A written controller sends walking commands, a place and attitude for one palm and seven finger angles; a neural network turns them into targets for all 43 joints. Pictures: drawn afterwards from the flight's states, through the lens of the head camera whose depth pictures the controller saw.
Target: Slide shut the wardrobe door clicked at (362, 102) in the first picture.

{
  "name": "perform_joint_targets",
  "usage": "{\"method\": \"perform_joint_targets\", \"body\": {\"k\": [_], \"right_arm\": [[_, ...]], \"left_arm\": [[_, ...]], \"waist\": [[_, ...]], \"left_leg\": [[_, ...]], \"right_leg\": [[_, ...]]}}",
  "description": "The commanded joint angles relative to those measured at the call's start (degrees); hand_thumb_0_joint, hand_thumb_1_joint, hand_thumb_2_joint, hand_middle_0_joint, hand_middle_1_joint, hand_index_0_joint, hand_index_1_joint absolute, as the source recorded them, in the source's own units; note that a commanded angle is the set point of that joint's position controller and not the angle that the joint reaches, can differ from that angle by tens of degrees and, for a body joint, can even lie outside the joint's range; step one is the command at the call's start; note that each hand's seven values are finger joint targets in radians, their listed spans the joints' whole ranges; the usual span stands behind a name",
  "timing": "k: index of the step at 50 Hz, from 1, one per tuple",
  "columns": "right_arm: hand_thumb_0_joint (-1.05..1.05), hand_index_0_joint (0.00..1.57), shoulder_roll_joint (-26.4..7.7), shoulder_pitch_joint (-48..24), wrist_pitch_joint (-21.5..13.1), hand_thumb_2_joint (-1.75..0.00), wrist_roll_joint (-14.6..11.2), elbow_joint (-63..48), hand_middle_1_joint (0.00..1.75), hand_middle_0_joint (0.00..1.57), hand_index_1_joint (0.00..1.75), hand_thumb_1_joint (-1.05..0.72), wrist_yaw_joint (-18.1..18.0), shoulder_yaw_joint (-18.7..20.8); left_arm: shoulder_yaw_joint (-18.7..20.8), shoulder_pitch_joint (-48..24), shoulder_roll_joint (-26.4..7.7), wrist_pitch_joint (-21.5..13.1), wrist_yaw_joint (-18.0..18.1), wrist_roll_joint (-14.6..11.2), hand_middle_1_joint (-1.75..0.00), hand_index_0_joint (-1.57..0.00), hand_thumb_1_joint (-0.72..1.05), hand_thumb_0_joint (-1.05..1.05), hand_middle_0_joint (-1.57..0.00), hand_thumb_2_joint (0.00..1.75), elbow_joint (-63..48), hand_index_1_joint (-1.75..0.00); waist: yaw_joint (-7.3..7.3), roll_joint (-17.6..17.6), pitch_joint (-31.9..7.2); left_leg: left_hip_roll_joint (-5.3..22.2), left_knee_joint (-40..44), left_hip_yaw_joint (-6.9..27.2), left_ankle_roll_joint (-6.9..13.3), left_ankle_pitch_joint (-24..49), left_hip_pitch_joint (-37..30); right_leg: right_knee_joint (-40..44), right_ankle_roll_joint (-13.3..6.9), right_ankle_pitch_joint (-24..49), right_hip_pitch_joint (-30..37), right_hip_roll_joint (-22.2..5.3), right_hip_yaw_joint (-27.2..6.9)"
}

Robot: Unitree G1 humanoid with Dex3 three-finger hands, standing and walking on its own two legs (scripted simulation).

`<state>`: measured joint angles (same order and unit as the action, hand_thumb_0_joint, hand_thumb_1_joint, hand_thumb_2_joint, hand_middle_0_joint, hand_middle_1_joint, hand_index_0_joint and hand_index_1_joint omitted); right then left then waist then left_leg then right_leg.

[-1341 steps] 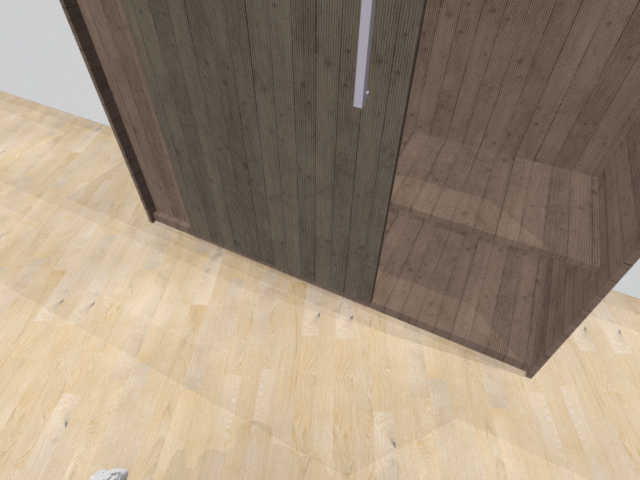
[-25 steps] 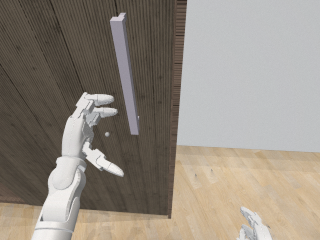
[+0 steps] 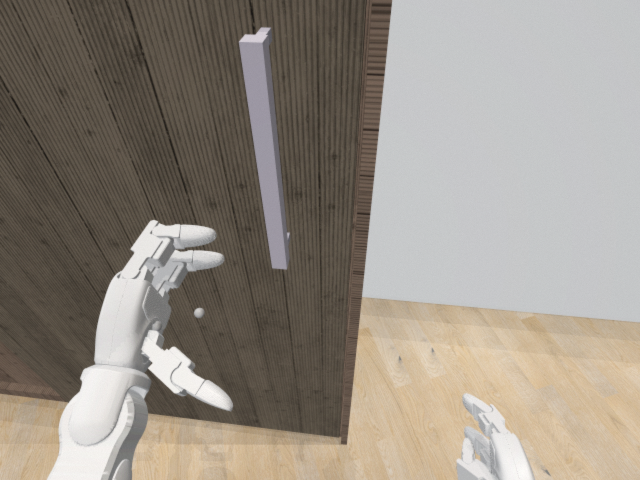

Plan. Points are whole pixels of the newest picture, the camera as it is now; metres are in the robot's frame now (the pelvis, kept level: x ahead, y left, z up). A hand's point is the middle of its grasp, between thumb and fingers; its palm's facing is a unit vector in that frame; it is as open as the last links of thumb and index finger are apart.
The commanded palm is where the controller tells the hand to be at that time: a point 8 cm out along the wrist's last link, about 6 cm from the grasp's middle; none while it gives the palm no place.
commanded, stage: draw the hand back to the body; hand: left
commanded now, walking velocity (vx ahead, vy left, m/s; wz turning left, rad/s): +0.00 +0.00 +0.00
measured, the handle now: (273, 167) +0.40 +0.11 +0.22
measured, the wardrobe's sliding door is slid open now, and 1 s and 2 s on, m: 0.00 0.00 0.00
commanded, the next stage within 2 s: step back with the hand held close in 1.54 s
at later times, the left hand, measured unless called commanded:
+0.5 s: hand (154, 328) +0.21 +0.19 +0.16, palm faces +0.09 -0.99 -0.11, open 14.5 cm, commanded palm +0.18 +0.24 +0.18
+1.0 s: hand (98, 318) +0.21 +0.25 +0.17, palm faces +0.37 -0.86 -0.34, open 10.4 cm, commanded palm +0.16 +0.29 +0.18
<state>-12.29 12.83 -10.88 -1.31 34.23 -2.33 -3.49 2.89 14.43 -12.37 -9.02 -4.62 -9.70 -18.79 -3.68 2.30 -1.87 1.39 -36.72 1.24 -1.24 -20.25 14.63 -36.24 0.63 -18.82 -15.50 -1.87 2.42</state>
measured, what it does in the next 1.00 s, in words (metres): stands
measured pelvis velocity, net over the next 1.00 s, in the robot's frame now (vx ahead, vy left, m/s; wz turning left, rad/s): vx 0.01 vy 0.01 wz -0.02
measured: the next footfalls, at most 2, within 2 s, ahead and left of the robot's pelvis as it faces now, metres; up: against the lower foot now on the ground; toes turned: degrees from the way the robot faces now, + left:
none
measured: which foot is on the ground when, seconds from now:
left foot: down 0.00-1.00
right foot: down 0.00-1.00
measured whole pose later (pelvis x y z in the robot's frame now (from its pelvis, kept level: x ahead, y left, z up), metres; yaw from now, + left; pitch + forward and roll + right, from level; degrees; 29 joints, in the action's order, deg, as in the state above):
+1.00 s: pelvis +0.01 +0.01 +0.01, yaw -1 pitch -5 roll +0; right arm -12.7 12.8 -9.8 -0.3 37.4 -4.1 -1.7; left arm 14.1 24.7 -18.4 -4.0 5.6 -3.9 -22.0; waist -3.8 3.2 -0.2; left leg 0.8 -28.0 -0.3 -0.3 -17.3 5.9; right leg -27.2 1.7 -15.2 -7.1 -2.3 1.1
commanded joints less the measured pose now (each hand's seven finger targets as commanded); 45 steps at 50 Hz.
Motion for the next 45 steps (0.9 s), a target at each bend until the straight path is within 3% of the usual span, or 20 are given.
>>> {"method": "perform_joint_targets", "body": {"k": [1,5,8,13,14,16,18,19,23,24,25,26,28,29,32,38,39,43,44,45], "right_arm": [[0.00,0.20,-6.52,-9.85,-2.81,-0.90,-1.77,-10.52,0.30,0.20,0.30,-0.90,-2.37,2.28],[0.00,0.20,-6.43,-11.13,-2.32,-0.90,-2.13,-10.84,0.30,0.20,0.30,-0.90,-3.30,1.47],[0.00,0.20,-6.58,-10.55,-3.64,-0.90,-2.03,-10.34,0.30,0.20,0.30,-0.90,-2.98,1.57],[0.00,0.20,-7.03,-9.20,-4.93,-0.90,-2.01,-9.50,0.30,0.20,0.30,-0.90,-2.29,1.94],[0.00,0.20,-7.37,-9.22,-4.69,-0.90,-1.97,-9.11,0.30,0.20,0.30,-0.90,-2.40,2.10],[0.00,0.20,-7.19,-8.90,-4.71,-0.90,-2.18,-9.33,0.30,0.20,0.30,-0.90,-2.48,1.86],[0.00,0.20,-7.40,-9.11,-4.77,-0.90,-2.20,-9.38,0.30,0.20,0.30,-0.90,-2.95,1.97],[0.00,0.20,-7.71,-9.60,-4.55,-0.90,-2.19,-9.29,0.30,0.20,0.30,-0.90,-3.16,1.94],[0.00,0.20,-7.16,-9.39,-5.90,-0.90,-2.11,-9.15,0.30,0.20,0.30,-0.90,-3.53,1.62],[0.00,0.20,-6.71,-10.14,-5.72,-0.90,-0.18,-9.86,0.30,0.20,0.30,-0.90,-3.50,2.45],[0.00,0.20,-5.56,-9.82,-5.82,-0.90,0.45,-9.33,0.30,0.20,0.30,-0.90,-3.38,2.11],[0.00,0.20,-5.68,-9.04,-5.59,-0.90,0.50,-9.11,0.30,0.20,0.30,-0.90,-3.10,2.21],[0.00,0.20,-5.80,-8.81,-4.49,-0.90,0.79,-8.76,0.30,0.20,0.30,-0.90,-2.66,2.63],[0.00,0.20,-6.22,-8.68,-4.20,-0.90,0.99,-8.45,0.30,0.20,0.30,-0.90,-2.44,2.82],[0.00,0.20,-5.98,-8.50,-3.51,-0.90,1.04,-8.41,0.30,0.20,0.30,-0.90,-1.95,3.17],[0.00,0.20,-6.12,-9.22,-2.96,-0.90,1.19,-7.67,0.30,0.20,0.30,-0.90,-2.61,3.65],[0.00,0.20,-6.43,-9.34,-2.87,-0.90,1.20,-7.63,0.30,0.20,0.30,-0.90,-2.87,3.76],[0.00,0.20,-5.94,-9.32,-2.83,-0.90,1.17,-7.18,0.30,0.20,0.30,-0.90,-2.73,3.75],[0.00,0.20,-6.18,-9.48,-2.79,-0.90,1.09,-7.06,0.30,0.20,0.30,-0.90,-2.70,3.85],[0.00,0.20,-5.79,-9.35,-2.73,-0.90,1.04,-6.82,0.30,0.20,0.30,-0.90,-2.68,3.80]], "left_arm": [[6.21,-14.00,-8.91,9.44,-2.85,-4.25,-1.15,-0.25,-0.55,0.00,-0.25,0.20,-14.96,-1.15],[10.42,-9.76,-9.98,18.75,-4.00,-6.91,-1.15,-0.25,-0.55,0.00,-0.25,0.20,-15.09,-1.15],[12.63,-7.85,-9.22,18.66,-4.03,-8.73,-1.15,-0.25,-0.55,0.00,-0.25,0.20,-16.76,-1.15],[10.85,-5.88,-7.80,16.87,-4.78,-8.40,-1.15,-0.25,-0.55,0.00,-0.25,0.20,-16.99,-1.15],[11.64,-5.85,-8.73,17.07,-4.81,-7.81,-1.15,-0.25,-0.55,0.00,-0.25,0.20,-16.90,-1.15],[10.38,-6.92,-8.87,17.59,-5.17,-7.05,-1.15,-0.25,-0.55,0.00,-0.25,0.20,-16.72,-1.15],[11.62,-8.95,-10.65,17.82,-5.24,-6.67,-1.15,-0.25,-0.55,0.00,-0.25,0.20,-16.99,-1.15],[12.47,-10.16,-11.70,17.81,-5.04,-6.29,-1.13,-0.25,-0.51,0.00,-0.25,0.22,-18.12,-1.13],[13.75,-11.32,-12.13,16.32,-5.07,-7.23,-1.04,-0.24,-0.37,0.00,-0.24,0.29,-18.74,-1.04],[16.30,-12.69,-19.25,11.54,2.72,1.10,-1.02,-0.24,-0.33,0.00,-0.24,0.31,-22.59,-1.02],[12.70,-8.50,-13.21,9.79,5.27,1.65,-1.00,-0.24,-0.30,0.00,-0.24,0.32,-19.22,-1.00],[11.34,-3.73,-11.02,9.22,6.20,1.90,-0.98,-0.24,-0.26,0.00,-0.24,0.34,-16.69,-0.98],[11.77,-1.50,-11.67,7.35,7.48,2.96,-0.94,-0.24,-0.19,0.00,-0.24,0.37,-16.90,-0.94],[12.18,-0.08,-11.74,6.43,7.96,3.37,-0.92,-0.24,-0.15,0.00,-0.24,0.39,-16.49,-0.92],[10.87,1.98,-10.90,4.28,8.76,4.33,-0.85,-0.23,-0.04,0.00,-0.23,0.44,-16.69,-0.85],[14.08,0.33,-14.47,1.99,10.40,5.69,-0.73,-0.22,0.17,0.00,-0.22,0.55,-16.93,-0.73],[15.89,0.27,-16.22,1.90,10.68,5.70,-0.70,-0.22,0.21,0.00,-0.22,0.57,-17.14,-0.70],[15.68,2.25,-14.81,1.20,10.84,5.76,-0.62,-0.22,0.36,0.00,-0.22,0.64,-16.73,-0.62],[16.59,2.30,-15.53,1.21,10.94,5.85,-0.60,-0.22,0.39,0.00,-0.22,0.65,-16.69,-0.60],[15.88,3.16,-14.47,1.11,10.91,5.86,-0.58,-0.22,0.43,0.00,-0.22,0.67,-15.61,-0.58]], "waist": [[0.17,1.01,-7.13],[-0.78,-2.80,-7.04],[-0.48,-5.19,-7.21],[0.34,-2.66,-4.27],[0.23,-0.86,-3.51],[0.80,-0.64,-0.84],[1.00,-0.46,-0.64],[0.78,1.51,-0.79],[0.76,1.61,-3.03],[-0.92,3.92,-0.70],[-0.06,0.67,0.44],[0.09,-1.26,0.44],[-0.11,-1.52,-2.14],[-0.21,0.81,-3.21],[-0.02,-0.71,-2.84],[0.01,-1.29,-1.76],[-0.25,-0.75,-1.83],[-0.41,0.90,-1.87],[-0.52,3.20,-1.68],[-0.39,2.54,-0.11]], "left_leg": [[-1.63,8.34,-1.67,2.58,8.83,-1.60],[-1.80,8.86,-1.67,2.91,12.69,-2.10],[-1.71,8.13,-1.52,2.73,14.99,-3.08],[-1.51,7.95,-1.57,2.60,14.24,-3.34],[-1.54,8.07,-1.61,2.60,13.22,-3.24],[-1.51,8.57,-1.47,2.67,11.05,-2.31],[-1.50,8.66,-1.28,2.80,9.49,-2.44],[-1.56,9.07,-1.03,2.70,7.97,-2.55],[-1.56,9.09,-0.57,2.60,8.89,-3.94],[-2.01,10.43,-0.97,2.17,8.26,-2.32],[-1.67,10.44,-0.70,2.10,8.56,-2.32],[-1.24,10.33,-0.78,2.13,9.73,-2.48],[-0.83,10.77,-1.46,2.18,12.17,-3.94],[-0.97,11.28,-1.55,2.10,12.55,-4.30],[-0.37,12.26,-1.59,2.04,13.46,-4.49],[-0.31,13.50,-1.76,2.40,12.02,-5.44],[-0.33,13.75,-1.63,2.32,11.78,-5.49],[-0.22,14.18,-1.64,2.11,13.75,-6.14],[-0.34,14.49,-1.62,1.89,13.49,-6.06],[-0.19,14.54,-1.66,1.77,13.81,-5.70]], "right_leg": [[9.10,-1.10,9.40,5.19,1.07,0.30],[9.64,-0.77,13.12,6.58,1.20,1.38],[8.89,-0.57,15.49,5.89,1.72,2.16],[8.86,-0.53,14.93,3.46,1.94,1.98],[9.25,-0.68,13.57,3.36,1.91,1.78],[9.96,-0.62,10.65,1.97,1.83,1.79],[10.63,-0.59,8.12,1.59,1.85,1.43],[10.81,-0.75,6.04,1.72,1.85,1.40],[10.48,-0.88,6.90,2.61,1.92,1.72],[13.19,-1.12,5.88,3.55,1.42,-0.67],[12.94,-1.37,5.96,3.16,1.09,0.04],[12.00,-1.22,7.71,3.27,0.93,0.29],[11.25,-1.06,10.79,5.71,0.88,0.14],[11.25,-1.18,11.35,7.09,0.65,0.03],[11.29,-1.15,12.02,7.51,0.75,0.15],[13.03,-1.12,10.00,7.66,0.76,-0.01],[13.32,-1.16,9.68,8.22,0.76,-0.04],[12.86,-1.32,11.61,8.95,0.76,0.20],[13.07,-1.43,11.31,9.40,0.74,0.07],[13.12,-1.44,11.45,8.72,0.87,0.24]]}}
